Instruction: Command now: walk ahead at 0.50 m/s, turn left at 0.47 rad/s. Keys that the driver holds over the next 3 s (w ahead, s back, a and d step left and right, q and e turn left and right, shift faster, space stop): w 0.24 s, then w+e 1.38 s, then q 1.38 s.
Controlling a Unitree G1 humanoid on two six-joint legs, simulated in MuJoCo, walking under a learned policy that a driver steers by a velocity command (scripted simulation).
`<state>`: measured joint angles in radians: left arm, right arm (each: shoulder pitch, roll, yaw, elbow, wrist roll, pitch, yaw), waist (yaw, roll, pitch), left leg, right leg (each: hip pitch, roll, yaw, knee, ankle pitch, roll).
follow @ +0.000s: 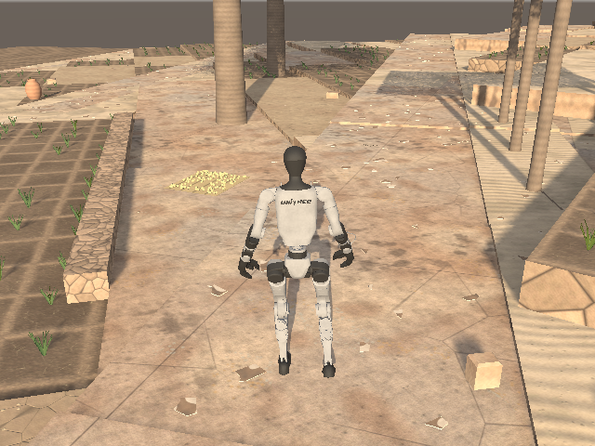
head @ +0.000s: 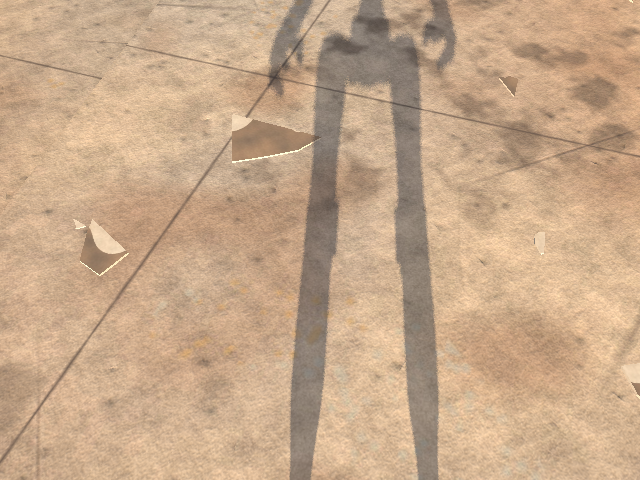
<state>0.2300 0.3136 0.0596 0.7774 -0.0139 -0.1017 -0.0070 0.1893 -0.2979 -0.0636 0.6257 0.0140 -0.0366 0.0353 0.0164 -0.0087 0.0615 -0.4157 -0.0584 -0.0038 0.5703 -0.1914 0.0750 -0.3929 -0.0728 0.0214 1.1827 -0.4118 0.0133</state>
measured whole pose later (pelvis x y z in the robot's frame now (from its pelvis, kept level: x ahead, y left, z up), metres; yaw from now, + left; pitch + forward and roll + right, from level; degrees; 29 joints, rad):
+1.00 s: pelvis +0.58 -0.04 +0.00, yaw -18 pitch +2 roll +1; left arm 0.36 0.31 0.06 0.75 -0.03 -0.02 0.01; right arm 0.13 -0.26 -0.05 0.66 -0.01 -0.11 0.01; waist 0.04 -0.03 0.01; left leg -0.35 -0.04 0.01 0.49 -0.17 0.02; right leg -0.36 0.04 0.12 1.13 -0.44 -0.02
